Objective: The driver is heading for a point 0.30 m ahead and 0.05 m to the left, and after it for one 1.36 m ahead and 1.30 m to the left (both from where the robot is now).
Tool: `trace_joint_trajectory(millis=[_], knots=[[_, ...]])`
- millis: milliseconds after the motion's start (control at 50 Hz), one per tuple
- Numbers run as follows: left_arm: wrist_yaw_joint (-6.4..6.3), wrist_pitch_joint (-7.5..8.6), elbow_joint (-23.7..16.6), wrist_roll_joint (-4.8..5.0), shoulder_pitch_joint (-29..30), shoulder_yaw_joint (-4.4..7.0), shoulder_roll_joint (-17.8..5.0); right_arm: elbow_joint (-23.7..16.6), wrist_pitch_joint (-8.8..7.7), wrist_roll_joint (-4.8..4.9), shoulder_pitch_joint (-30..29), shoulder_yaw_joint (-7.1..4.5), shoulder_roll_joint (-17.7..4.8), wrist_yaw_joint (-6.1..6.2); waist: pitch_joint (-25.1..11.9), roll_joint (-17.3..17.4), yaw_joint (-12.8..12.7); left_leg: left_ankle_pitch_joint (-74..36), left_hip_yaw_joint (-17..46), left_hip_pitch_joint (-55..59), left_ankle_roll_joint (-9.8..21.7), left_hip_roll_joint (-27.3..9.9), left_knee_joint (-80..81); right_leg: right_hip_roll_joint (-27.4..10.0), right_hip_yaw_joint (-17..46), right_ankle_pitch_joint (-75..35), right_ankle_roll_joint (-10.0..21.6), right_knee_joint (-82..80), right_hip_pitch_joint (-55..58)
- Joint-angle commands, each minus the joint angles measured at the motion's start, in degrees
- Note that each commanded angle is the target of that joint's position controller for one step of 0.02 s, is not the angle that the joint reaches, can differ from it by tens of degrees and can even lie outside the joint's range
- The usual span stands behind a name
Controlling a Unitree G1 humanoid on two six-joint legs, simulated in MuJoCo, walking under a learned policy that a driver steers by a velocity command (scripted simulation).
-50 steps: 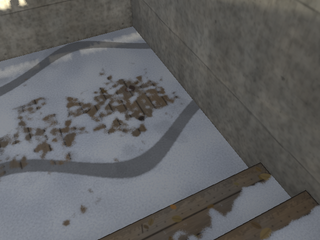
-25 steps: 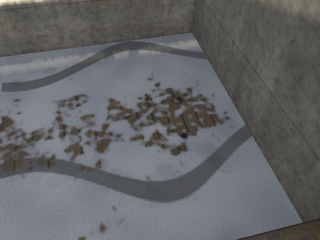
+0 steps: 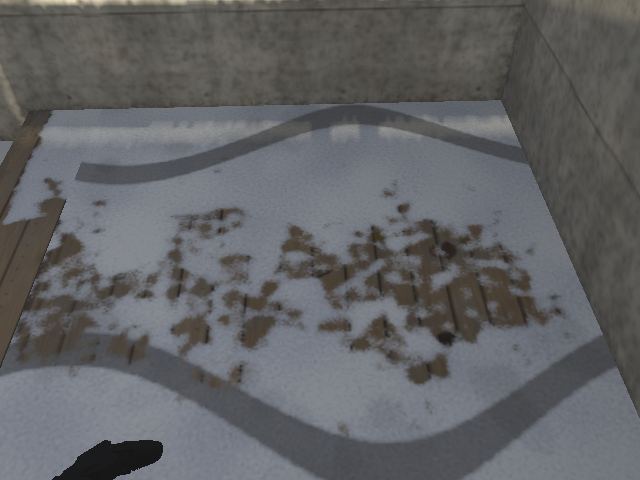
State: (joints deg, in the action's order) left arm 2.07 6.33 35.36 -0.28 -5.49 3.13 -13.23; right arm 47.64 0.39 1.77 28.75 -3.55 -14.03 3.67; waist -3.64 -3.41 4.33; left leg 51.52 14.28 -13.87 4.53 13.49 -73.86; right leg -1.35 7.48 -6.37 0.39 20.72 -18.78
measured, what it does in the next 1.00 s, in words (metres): goes down, turning left: left foot 0.15 m lower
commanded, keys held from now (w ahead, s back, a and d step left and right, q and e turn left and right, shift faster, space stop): w+q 0.16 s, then q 0.84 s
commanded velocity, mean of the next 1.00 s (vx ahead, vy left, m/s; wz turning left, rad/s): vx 0.20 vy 0.00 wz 0.59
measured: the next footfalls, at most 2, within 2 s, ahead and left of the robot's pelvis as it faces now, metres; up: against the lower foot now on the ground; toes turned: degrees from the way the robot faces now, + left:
left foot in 0.62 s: +0.38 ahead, +0.17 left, -0.15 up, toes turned +19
right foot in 1.14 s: +0.52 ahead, -0.05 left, -0.15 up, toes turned +45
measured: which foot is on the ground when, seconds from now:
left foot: up 0.00-0.60, down 0.62-1.00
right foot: down 0.00-0.62, up 0.64-1.00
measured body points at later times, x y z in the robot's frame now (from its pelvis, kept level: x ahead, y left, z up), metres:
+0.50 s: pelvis +0.20 +0.00 -0.07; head +0.22 +0.00 +0.38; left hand +0.10 +0.23 -0.20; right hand +0.49 -0.16 -0.13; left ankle +0.35 +0.19 -0.75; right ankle +0.08 -0.12 -0.76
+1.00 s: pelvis +0.34 +0.03 -0.18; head +0.35 +0.08 +0.26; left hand +0.40 +0.35 -0.26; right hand +0.58 -0.15 -0.28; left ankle +0.35 +0.16 -0.91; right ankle +0.52 -0.07 -0.83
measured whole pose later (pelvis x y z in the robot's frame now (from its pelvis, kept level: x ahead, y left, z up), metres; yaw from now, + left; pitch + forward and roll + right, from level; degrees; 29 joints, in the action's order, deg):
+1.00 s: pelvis +0.34 +0.03 -0.18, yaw +35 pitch +2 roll -1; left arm -2.7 -2.2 30.6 -1.2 -3.9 2.6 -12.7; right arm 41.2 4.8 0.4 13.8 -1.9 -14.5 4.1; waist 1.6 -2.9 2.6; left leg 10.2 13.9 -24.5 1.6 7.5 -33.7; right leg 0.8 9.2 11.0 -8.4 61.5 -40.8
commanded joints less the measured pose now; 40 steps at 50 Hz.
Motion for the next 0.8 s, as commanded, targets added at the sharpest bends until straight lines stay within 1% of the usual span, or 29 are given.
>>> trace_joint_trajectory(millis=[20, 40, 60, 80, 100, 120, 140, 160, 180, 220, 240, 260, 300, 320, 380, 440, 520, 560, 580, 600, 620, 640, 660, 680, 700, 720, 740, 780, 800], knots=[[0.91, -1.26, 8.3, 0.76, -31.6, 2.95, -8.8, 1.1, -1.61, 1.65, 13.6, 1.12, 1.7, -3.33, -9.7, -18.2, -8.1, 0.1, 3.6, -44.2, -1.9, -2.5, -44.1, -16.8, 14.1, -26.1, 5.0, 21.1, 49.1], [1.4, -2.15, 9.4, 1.88, -32.2, 4.21, -13.1, -0.7, -2.4, 2.72, 14.4, 0.79, -1.3, -3.0, -11.3, -21.1, -6.9, -4.7, 1.1, -49.7, -3.9, -5.0, -50.3, -23.9, 25.5, -9.5, 11.8, 12.6, 46.6], [1.03, -2.64, 11.1, 2.17, -27.3, 4.41, -13.3, -4.8, -2.03, 3.32, 4.2, 0.5, -3.8, -1.84, -4.9, -12.5, -5.8, -16.6, -5.8, -54.6, -4.8, -9.4, -42.9, -25.5, 33.6, 28.2, 15.9, 0.1, 36.3], [0.32, -2.64, 9.3, -0.3, -21.5, 2.36, -7.2, -6.5, -0.55, 2.43, -7.5, -0.24, -6.8, -0.52, 4.0, 0.1, -7.4, -23.5, -7.0, -53.0, -3.7, -12.5, -40.7, -24.1, 29.8, 39.6, 15.9, -4.8, 21.8], [0.06, -1.91, 9.1, -1.06, -15.0, 0.9, -5.3, -8.9, 0.77, 1.52, -12.5, -0.24, -6.6, 0.26, 10.5, 1.4, -6.0, -26.5, -6.0, -48.7, -3.2, -13.9, -39.2, -23.0, 28.3, 38.0, 15.1, -6.3, 7.9], [0.0, -1.2, 8.5, -0.81, -9.8, -0.33, -3.2, -8.3, 1.51, 0.79, -9.9, -0.93, -7.1, 0.55, 13.4, 2.1, -1.6, -33.8, -3.0, -44.1, -2.3, -16.0, -27.2, -17.8, 21.3, 39.0, 11.4, -6.4, -1.4], [-0.67, -0.42, 9.5, -0.03, -7.9, -0.64, -1.8, -7.5, 0.76, -0.2, -8.3, -1.28, -5.5, 0.22, 13.1, -1.5, 0.2, -40.1, -0.7, -40.6, -1.5, -16.6, -20.8, -14.4, 15.8, 32.2, 8.0, -5.5, -4.9], [-1.36, -0.11, 9.6, -0.48, -7.9, -0.63, -2.9, -7.4, 0.1, -0.43, -7.4, -1.97, -6.0, -0.15, 13.1, -2.3, 0.8, -47.6, -1.2, -34.7, -2.5, -16.1, -8.9, -10.4, 7.0, 24.0, 6.3, -6.6, -9.9], [-2.23, -0.13, 11.0, -0.99, -10.1, -0.39, -3.8, -8.4, -0.45, -1.58, -10.3, -2.09, -4.9, -0.63, 11.7, -3.0, -1.0, -51.9, -2.6, -32.3, -3.5, -15.8, -1.8, -9.3, 3.7, 12.4, 6.4, -6.8, -8.6], [-3.61, -0.58, 13.2, -1.91, -14.5, -0.19, -4.7, -8.7, -0.91, -1.67, -10.5, -1.38, -0.6, -2.15, 6.2, -2.9, -1.3, -55.9, -2.4, -31.8, -4.3, -15.5, 4.9, -11.0, 0.6, -12.8, 8.4, -2.2, -0.9], [-3.83, -0.36, 13.4, -2.43, -14.9, 0.29, -6.9, -7.9, -0.81, -1.65, -7.9, -1.51, -0.8, -2.85, 3.4, -2.6, -0.6, -59.6, -2.4, -31.7, -4.5, -15.2, 2.9, -12.4, 0.1, -19.4, 9.1, 0.9, 2.7], [-3.97, -0.41, 13.4, -1.59, -15.4, 0.25, -6.7, -8.8, -0.54, -1.84, -9.1, -1.73, -1.8, -3.14, 2.6, -0.4, -1.0, -59.7, -2.4, -33.8, -4.2, -14.6, 4.2, -12.9, -1.0, -23.2, 9.1, 1.9, 6.3], [-4.68, -0.96, 14.6, 0.61, -18.9, 0.3, -5.1, -11.9, -0.44, -1.37, -15.7, -2.69, -4.0, -4.04, 4.2, 0.1, -3.4, -64.7, -1.0, -39.5, -3.2, -14.0, 14.6, -10.9, -3.8, -11.6, 6.3, 3.3, 14.0], [-5.08, -1.24, 15.4, 1.02, -21.1, 0.44, -5.1, -13.0, -0.52, -1.4, -19.6, -2.27, -3.0, -4.46, 5.2, -1.4, -5.3, -66.8, -1.8, -40.7, -3.2, -13.9, 16.4, -11.3, -3.7, -11.5, 5.9, 4.2, 15.9], [-5.77, -1.93, 16.2, -0.01, -26.0, 0.65, -4.6, -16.0, -1.09, -1.76, -26.1, -1.82, -1.3, -6.15, 7.6, -0.9, -8.2, -64.9, -2.5, -46.3, -2.7, -13.9, 18.7, -12.7, -3.4, -9.5, 6.1, 7.5, 21.5], [-7.18, -3.22, 14.4, -0.59, -24.8, 0.31, -4.1, -17.9, -1.52, -2.43, -32.0, -0.75, 0.1, -8.71, 8.8, 2.5, -10.6, -81.6, -9.2, -32.6, -4.0, -12.9, 36.2, -9.8, -10.2, 3.1, 5.3, 11.6, 12.2], [-6.56, -4.59, 11.7, 0.9, -22.6, 0.79, -5.8, -18.3, -0.62, -0.14, -34.8, -0.23, 0.8, -10.51, 10.1, 1.8, -11.9, -78.4, -11.6, -23.3, -4.5, -13.7, 48.6, -10.4, -11.6, 12.0, 5.7, 20.7, 10.3], [-5.77, -4.57, 11.2, 1.21, -23.5, 1.08, -5.8, -15.9, -1.16, -0.21, -32.5, -0.72, -0.9, -10.24, 9.2, 3.3, -11.6, -76.6, -11.9, -20.1, -3.3, -15.0, 55.4, -11.2, -10.7, 11.8, 5.3, 29.8, 13.3], [-5.14, -4.54, 11.3, 1.17, -24.3, 1.32, -5.9, -13.9, -1.6, -0.57, -28.9, -1.38, -2.1, -9.62, 6.7, 3.7, -9.8, -75.1, -13.7, -13.8, -2.1, -13.8, 56.4, -11.3, -10.9, 8.8, 5.2, 37.4, 11.9], [-4.49, -4.14, 11.1, 1.37, -22.7, 1.3, -6.1, -10.5, -2.05, -1.33, -20.2, -2.64, -4.2, -8.64, 3.5, 4.9, -4.9, -78.4, -16.8, -1.6, 0.0, -11.2, 60.0, -9.4, -13.0, 5.9, 4.1, 48.6, 6.7], [-3.64, -3.32, 10.9, 0.81, -22.3, 1.22, -5.7, -6.4, -2.39, -1.97, -8.7, -4.59, -8.8, -7.37, -2.2, 7.6, 0.4, -93.6, -13.9, 22.0, 3.8, -14.0, 56.2, -5.1, -15.6, 19.1, 0.4, 65.3, -9.7], [-2.98, -2.81, 8.4, 0.33, -26.5, -0.5, -0.6, -6.1, -2.39, -3.35, -3.7, -4.8, -15.4, -6.78, -14.5, 17.3, -0.1, -131.2, 2.6, 52.3, 14.1, -29.6, 31.1, -0.4, -13.2, 67.2, -5.1, 96.6, -37.0], [-1.55, -1.34, 4.1, 1.81, -24.4, -1.32, -5.7, -5.8, -1.4, -2.29, -1.0, -4.6, -16.0, -6.66, -29.9, 13.7, 3.6, -128.6, 15.4, 60.7, 24.5, -37.3, 31.1, -0.8, -3.1, 66.3, -7.8, 105.4, -42.8], [-1.31, -1.26, 1.3, 1.83, -18.5, -1.08, -8.0, -6.8, 0.33, -1.58, -4.7, -3.75, -14.1, -5.69, -30.9, 6.9, 3.8, -114.5, 14.8, 56.3, 23.9, -37.2, 35.9, -2.6, -1.0, 62.0, -8.3, 104.8, -45.4], [-1.63, -1.76, -1.4, 1.93, -16.6, -1.98, -6.3, -6.4, 1.16, -0.49, -10.1, -2.95, -13.6, -5.04, -27.6, 2.5, -1.3, -88.5, 16.5, 45.4, 21.8, -36.6, 40.4, -4.5, -0.2, 51.6, -7.4, 96.7, -46.8], [-3.17, -3.36, -1.2, 1.33, -13.1, -1.7, -6.1, -10.0, 1.81, -0.88, -18.5, -1.88, -11.3, -4.55, -20.9, -3.1, -3.2, -72.7, 17.8, 28.2, 19.0, -36.6, 46.6, -4.7, -0.7, 44.7, -7.5, 93.1, -41.7], [-4.54, -6.02, -0.2, 1.06, -13.8, -0.58, -7.9, -12.2, 1.91, -2.24, -23.7, -0.93, -10.2, -4.54, -14.4, -4.7, -6.4, -63.7, 17.9, 10.1, 17.4, -35.7, 50.1, -4.5, -0.6, 35.3, -7.4, 84.7, -34.4], [-6.21, -8.27, -0.8, -0.07, -13.2, 0.64, -8.1, -12.2, 1.28, -3.49, -24.6, -0.81, -11.3, -4.01, -3.9, 0.1, -7.7, -59.1, 13.9, -8.9, 14.3, -28.2, 52.4, -1.4, -2.0, 27.5, -7.6, 80.0, -28.3], [-6.55, -8.11, -2.5, -1.03, -11.5, 0.28, -5.8, -11.4, 1.11, -3.35, -23.6, -0.5, -11.1, -2.84, -2.6, 3.2, -7.4, -56.9, 12.2, -10.6, 13.4, -24.3, 51.5, -0.4, -2.1, 24.1, -8.6, 75.9, -28.4]])
Velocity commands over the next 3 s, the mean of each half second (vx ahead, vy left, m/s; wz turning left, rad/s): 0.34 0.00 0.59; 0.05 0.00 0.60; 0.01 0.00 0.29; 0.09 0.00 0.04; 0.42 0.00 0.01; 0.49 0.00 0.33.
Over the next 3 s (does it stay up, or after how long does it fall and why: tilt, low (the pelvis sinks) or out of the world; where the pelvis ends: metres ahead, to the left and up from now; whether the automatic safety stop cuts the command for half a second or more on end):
stays up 0.87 0.40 -0.18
